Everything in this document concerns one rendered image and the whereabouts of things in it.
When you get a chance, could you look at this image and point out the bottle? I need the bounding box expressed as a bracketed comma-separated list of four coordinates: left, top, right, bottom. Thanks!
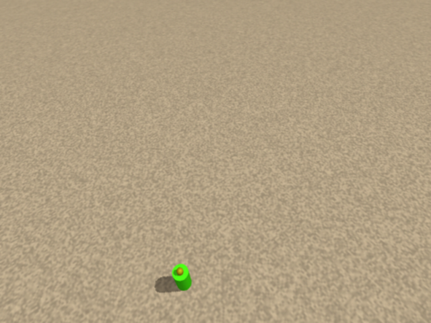
[172, 264, 192, 291]

